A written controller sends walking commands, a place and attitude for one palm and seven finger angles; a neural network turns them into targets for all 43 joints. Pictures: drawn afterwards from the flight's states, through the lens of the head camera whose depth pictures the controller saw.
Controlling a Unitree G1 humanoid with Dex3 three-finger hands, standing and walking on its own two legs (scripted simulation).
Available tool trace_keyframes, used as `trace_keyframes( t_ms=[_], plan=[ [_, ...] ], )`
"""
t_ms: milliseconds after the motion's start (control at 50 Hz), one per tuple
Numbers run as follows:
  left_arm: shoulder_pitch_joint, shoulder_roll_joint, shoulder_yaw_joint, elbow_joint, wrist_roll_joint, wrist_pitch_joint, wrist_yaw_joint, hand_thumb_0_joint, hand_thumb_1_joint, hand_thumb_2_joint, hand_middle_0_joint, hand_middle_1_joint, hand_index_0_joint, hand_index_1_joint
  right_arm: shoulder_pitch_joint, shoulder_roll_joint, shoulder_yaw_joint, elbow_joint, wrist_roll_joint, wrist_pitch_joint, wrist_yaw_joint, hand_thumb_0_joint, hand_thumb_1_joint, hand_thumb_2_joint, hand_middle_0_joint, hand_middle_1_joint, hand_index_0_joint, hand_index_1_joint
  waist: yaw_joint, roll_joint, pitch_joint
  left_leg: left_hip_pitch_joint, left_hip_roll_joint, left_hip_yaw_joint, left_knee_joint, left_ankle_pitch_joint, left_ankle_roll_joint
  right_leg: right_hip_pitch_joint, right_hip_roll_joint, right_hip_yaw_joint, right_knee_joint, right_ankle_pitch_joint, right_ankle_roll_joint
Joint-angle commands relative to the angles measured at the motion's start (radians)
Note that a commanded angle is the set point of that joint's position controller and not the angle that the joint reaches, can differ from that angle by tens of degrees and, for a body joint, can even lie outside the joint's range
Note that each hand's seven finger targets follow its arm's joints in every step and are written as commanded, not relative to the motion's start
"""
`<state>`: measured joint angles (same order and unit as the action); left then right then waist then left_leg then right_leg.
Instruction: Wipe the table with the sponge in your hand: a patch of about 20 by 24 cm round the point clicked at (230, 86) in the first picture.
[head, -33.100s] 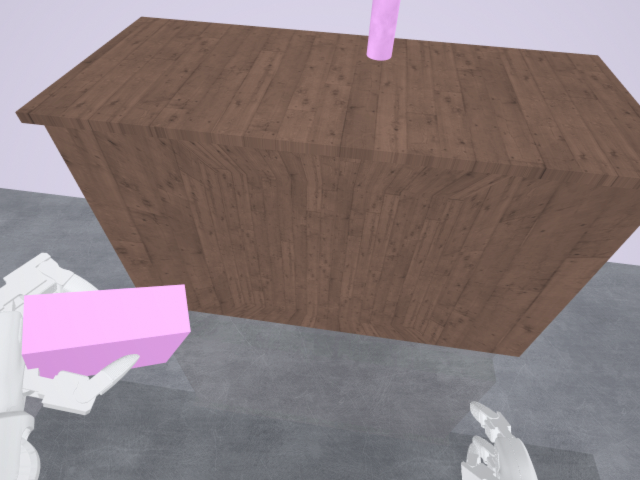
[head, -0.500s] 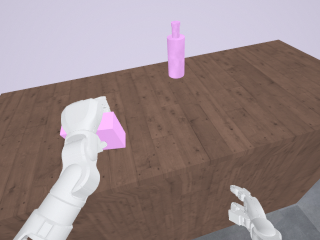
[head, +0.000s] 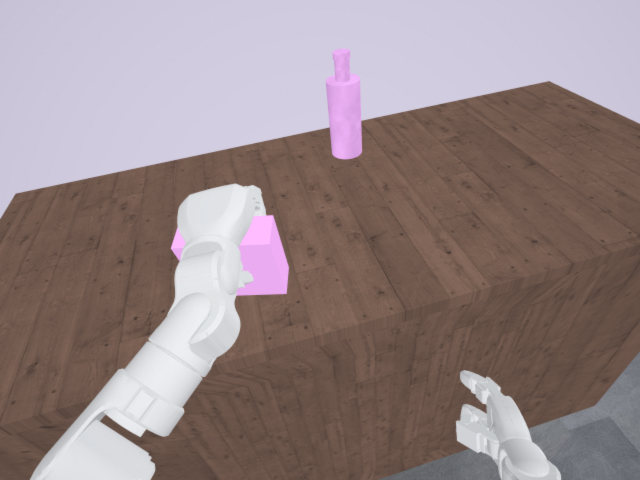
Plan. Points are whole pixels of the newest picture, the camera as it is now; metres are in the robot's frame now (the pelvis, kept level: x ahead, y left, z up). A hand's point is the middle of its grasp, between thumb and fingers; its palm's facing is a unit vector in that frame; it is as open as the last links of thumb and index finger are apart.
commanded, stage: wipe forward along the third lane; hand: left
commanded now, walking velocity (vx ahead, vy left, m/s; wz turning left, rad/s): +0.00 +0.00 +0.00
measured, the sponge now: (239, 266) +0.36 +0.17 +0.10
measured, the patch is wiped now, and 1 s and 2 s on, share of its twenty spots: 0.85 0.90 0.95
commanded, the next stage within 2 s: wipe back along the third lane in 1.76 s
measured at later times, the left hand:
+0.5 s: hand (244, 225) +0.39 +0.16 +0.15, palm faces +0.03 -0.09 -1.00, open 9.2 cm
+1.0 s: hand (242, 206) +0.43 +0.18 +0.15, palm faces -0.03 -0.06 -1.00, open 9.3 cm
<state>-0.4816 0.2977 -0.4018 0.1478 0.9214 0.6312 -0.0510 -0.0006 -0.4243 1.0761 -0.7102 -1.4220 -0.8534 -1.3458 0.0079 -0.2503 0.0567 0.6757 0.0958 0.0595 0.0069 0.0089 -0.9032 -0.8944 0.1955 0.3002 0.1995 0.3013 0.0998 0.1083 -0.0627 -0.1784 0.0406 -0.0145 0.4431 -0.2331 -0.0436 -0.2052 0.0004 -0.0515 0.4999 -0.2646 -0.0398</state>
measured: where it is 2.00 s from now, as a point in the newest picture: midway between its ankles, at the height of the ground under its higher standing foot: outside the picture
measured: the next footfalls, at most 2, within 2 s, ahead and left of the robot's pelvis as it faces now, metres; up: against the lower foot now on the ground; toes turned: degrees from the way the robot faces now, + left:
none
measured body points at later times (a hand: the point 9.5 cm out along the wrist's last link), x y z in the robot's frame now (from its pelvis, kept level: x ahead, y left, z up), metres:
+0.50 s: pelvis -0.01 -0.01 +0.00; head -0.04 -0.05 +0.45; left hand +0.38 +0.16 +0.21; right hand +0.20 -0.23 -0.10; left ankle +0.00 +0.16 -0.74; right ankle +0.00 -0.09 -0.74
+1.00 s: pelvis -0.02 +0.00 +0.00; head -0.03 -0.04 +0.45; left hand +0.43 +0.18 +0.21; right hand +0.10 -0.27 -0.13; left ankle +0.00 +0.16 -0.74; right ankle +0.00 -0.09 -0.74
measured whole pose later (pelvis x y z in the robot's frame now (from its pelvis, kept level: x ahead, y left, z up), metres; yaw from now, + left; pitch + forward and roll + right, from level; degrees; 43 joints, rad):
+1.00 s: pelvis -0.02 +0.00 +0.00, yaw -2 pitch +3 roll +1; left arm -0.90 0.33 -0.19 0.92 0.97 0.43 -0.01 -0.02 -0.53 1.13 -0.82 -1.30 -0.88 -1.37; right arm 0.19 -0.29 0.02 0.77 0.08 0.07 -0.06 0.01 -0.90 -0.89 0.20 0.30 0.20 0.30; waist -0.03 0.08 -0.10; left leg -0.30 0.06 0.01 0.45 -0.21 -0.02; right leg -0.34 0.02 -0.03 0.48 -0.21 -0.04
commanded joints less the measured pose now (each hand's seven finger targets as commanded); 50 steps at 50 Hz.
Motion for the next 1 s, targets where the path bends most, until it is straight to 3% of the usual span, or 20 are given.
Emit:
trace_keyframes(
  t_ms=[0,40,80,140,180,220,260,280,340,380,440,580,600,680,720,740,800,900,920,980],
  plan=[
    [-0.419,0.036,0.055,-0.134,0.003,-0.030,0.037,0.000,0.100,1.300,-1.200,-1.600,-1.200,-1.600,-0.236,-0.072,-0.028,-0.174,0.002,-0.058,-0.005,0.000,-0.900,-0.900,0.200,0.300,0.200,0.300,-0.027,-0.179,-0.214,0.067,-0.070,0.061,-0.023,0.165,0.067,0.058,0.013,0.024,-0.105,0.172,-0.013],
    [-0.408,0.029,0.055,-0.109,0.001,-0.027,0.041,0.000,0.100,1.300,-1.200,-1.600,-1.200,-1.600,-0.235,-0.074,-0.031,-0.166,0.002,-0.056,-0.005,0.000,-0.900,-0.900,0.200,0.300,0.200,0.300,-0.025,-0.171,-0.196,0.064,-0.069,0.063,-0.028,0.158,0.067,0.048,0.012,0.025,-0.113,0.170,-0.011],
    [-0.406,0.066,0.091,-0.087,-0.006,-0.026,0.044,0.000,0.100,1.300,-1.200,-1.600,-1.200,-1.600,-0.234,-0.076,-0.031,-0.169,0.001,-0.054,-0.008,0.000,-0.900,-0.900,0.200,0.300,0.200,0.300,-0.019,-0.185,-0.196,0.056,-0.067,0.056,-0.037,0.148,0.067,0.056,0.015,0.029,-0.117,0.155,-0.012],
    [-0.445,0.064,0.090,-0.014,0.009,-0.014,0.048,0.000,0.100,1.300,-1.200,-1.600,-1.200,-1.600,-0.223,-0.080,-0.032,-0.146,0.001,-0.047,-0.016,0.000,-0.900,-0.900,0.200,0.300,0.200,0.300,-0.030,-0.193,-0.187,0.049,-0.069,0.072,-0.032,0.146,0.067,0.048,0.009,0.031,-0.118,0.169,-0.008],
    [-0.449,0.132,0.148,0.027,0.009,-0.011,0.048,0.000,0.100,1.300,-1.200,-1.600,-1.200,-1.600,-0.218,-0.086,-0.030,-0.145,0.000,-0.043,-0.027,0.000,-0.900,-0.900,0.200,0.300,0.200,0.300,-0.027,-0.202,-0.172,0.035,-0.066,0.066,-0.047,0.125,0.065,0.050,0.010,0.042,-0.135,0.132,-0.007],
    [-0.474,0.104,0.122,0.082,0.025,-0.007,0.047,0.000,0.100,1.300,-1.200,-1.600,-1.200,-1.600,-0.211,-0.086,-0.029,-0.135,0.001,-0.041,-0.032,0.000,-0.900,-0.900,0.200,0.300,0.200,0.300,-0.033,-0.192,-0.166,0.030,-0.066,0.073,-0.045,0.121,0.064,0.034,0.007,0.031,-0.128,0.119,-0.008],
    [-0.513,0.110,0.120,0.134,0.038,-0.005,0.043,0.000,0.100,1.300,-1.200,-1.600,-1.200,-1.600,-0.198,-0.092,-0.030,-0.121,0.000,-0.038,-0.039,0.000,-0.900,-0.900,0.200,0.300,0.200,0.300,-0.043,-0.186,-0.157,0.022,-0.066,0.074,-0.047,0.106,0.064,0.019,0.006,0.040,-0.136,0.100,-0.007],
    [-0.511,0.148,0.149,0.154,0.043,-0.007,0.041,0.000,0.100,1.300,-1.200,-1.600,-1.200,-1.600,-0.192,-0.096,-0.029,-0.123,-0.001,-0.037,-0.043,0.000,-0.900,-0.900,0.200,0.300,0.200,0.300,-0.040,-0.170,-0.152,0.016,-0.064,0.067,-0.060,0.087,0.061,0.017,0.008,0.043,-0.144,0.064,-0.010],
    [-0.559,0.128,0.129,0.233,0.075,-0.012,0.041,0.000,0.100,1.300,-1.200,-1.600,-1.200,-1.600,-0.168,-0.099,-0.031,-0.111,-0.004,-0.037,-0.048,0.000,-0.900,-0.900,0.200,0.300,0.200,0.300,-0.049,-0.166,-0.168,0.008,-0.066,0.073,-0.052,0.094,0.062,0.011,0.006,0.039,-0.132,0.080,-0.012],
    [-0.536,0.178,0.174,0.293,0.084,-0.011,0.038,0.000,0.100,1.300,-1.200,-1.600,-1.200,-1.600,-0.154,-0.105,-0.033,-0.109,-0.010,-0.033,-0.053,0.000,-0.900,-0.900,0.200,0.300,0.200,0.300,-0.041,-0.189,-0.174,-0.006,-0.064,0.069,-0.062,0.083,0.061,0.020,0.008,0.045,-0.144,0.055,-0.009],
    [-0.564,0.158,0.152,0.400,0.096,-0.011,0.036,0.000,0.100,1.300,-1.200,-1.600,-1.200,-1.600,-0.131,-0.108,-0.034,-0.094,-0.010,-0.034,-0.059,0.000,-0.900,-0.900,0.200,0.300,0.200,0.300,-0.055,-0.206,-0.144,-0.034,-0.064,0.082,-0.055,0.051,0.062,-0.008,0.002,0.053,-0.153,0.011,0.000],
    [-0.606,0.240,0.213,0.516,0.110,-0.078,0.028,0.000,0.100,1.300,-1.200,-1.600,-1.200,-1.600,-0.054,-0.126,-0.045,-0.086,-0.018,-0.032,-0.070,0.000,-0.900,-0.900,0.200,0.300,0.200,0.300,-0.067,-0.216,-0.163,-0.072,-0.061,0.072,-0.055,0.046,0.062,-0.007,0.003,0.064,-0.153,0.009,0.004],
    [-0.612,0.216,0.193,0.543,0.106,-0.089,0.028,0.000,0.100,1.300,-1.200,-1.600,-1.200,-1.600,-0.045,-0.126,-0.045,-0.086,-0.018,-0.034,-0.072,0.000,-0.900,-0.900,0.200,0.300,0.200,0.300,-0.072,-0.215,-0.151,-0.080,-0.062,0.077,-0.050,0.035,0.065,-0.017,0.001,0.061,-0.154,-0.003,0.008],
    [-0.586,0.252,0.234,0.575,0.108,-0.132,0.036,0.000,0.100,1.300,-1.200,-1.600,-1.200,-1.600,-0.005,-0.131,-0.056,-0.086,-0.021,-0.028,-0.069,0.000,-0.900,-0.900,0.200,0.300,0.200,0.300,-0.067,-0.214,-0.182,-0.095,-0.059,0.070,-0.046,0.057,0.063,0.004,0.004,0.066,-0.144,0.048,0.005],
    [-0.571,0.229,0.219,0.598,0.110,-0.145,0.047,0.000,0.100,1.300,-1.200,-1.600,-1.200,-1.600,0.007,-0.131,-0.060,-0.084,-0.021,-0.026,-0.069,0.000,-0.900,-0.900,0.200,0.300,0.200,0.300,-0.073,-0.212,-0.164,-0.098,-0.060,0.076,-0.040,0.049,0.065,-0.016,0.007,0.061,-0.146,0.041,0.007],
    [-0.585,0.205,0.202,0.616,0.105,-0.149,0.048,0.000,0.100,1.300,-1.200,-1.600,-1.200,-1.600,0.014,-0.132,-0.059,-0.081,-0.019,-0.025,-0.068,0.000,-0.900,-0.900,0.200,0.300,0.200,0.300,-0.083,-0.208,-0.141,-0.108,-0.058,0.078,-0.044,0.032,0.065,-0.036,0.007,0.060,-0.153,0.023,0.010],
    [-0.648,0.260,0.233,0.646,0.101,-0.163,0.063,0.000,0.100,1.300,-1.200,-1.600,-1.200,-1.600,0.028,-0.140,-0.063,-0.066,-0.020,-0.027,-0.071,0.000,-0.900,-0.900,0.200,0.300,0.200,0.300,-0.096,-0.232,-0.121,-0.121,-0.056,0.075,-0.044,0.003,0.067,-0.057,0.006,0.067,-0.165,-0.030,0.016],
    [-0.709,0.300,0.254,0.723,0.112,-0.179,0.088,0.000,0.100,1.300,-1.200,-1.600,-1.200,-1.600,0.064,-0.145,-0.068,-0.045,-0.020,-0.030,-0.075,0.000,-0.900,-0.900,0.200,0.300,0.200,0.300,-0.106,-0.219,-0.140,-0.141,-0.055,0.072,-0.046,-0.005,0.066,-0.065,0.008,0.067,-0.159,-0.045,0.016],
    [-0.732,0.280,0.236,0.741,0.109,-0.178,0.090,0.000,0.100,1.300,-1.200,-1.600,-1.200,-1.600,0.067,-0.143,-0.067,-0.042,-0.020,-0.031,-0.076,0.000,-0.900,-0.900,0.200,0.300,0.200,0.300,-0.118,-0.219,-0.131,-0.145,-0.056,0.077,-0.043,-0.020,0.068,-0.080,0.006,0.072,-0.168,-0.065,0.020],
    [-0.805,0.333,0.258,0.775,0.115,-0.179,0.094,0.000,0.100,1.300,-1.200,-1.600,-1.200,-1.600,0.081,-0.150,-0.067,-0.032,-0.019,-0.034,-0.078,0.000,-0.900,-0.900,0.200,0.300,0.200,0.300,-0.126,-0.213,-0.156,-0.161,-0.053,0.070,-0.047,-0.028,0.066,-0.073,0.005,0.078,-0.167,-0.080,0.021]
  ],
)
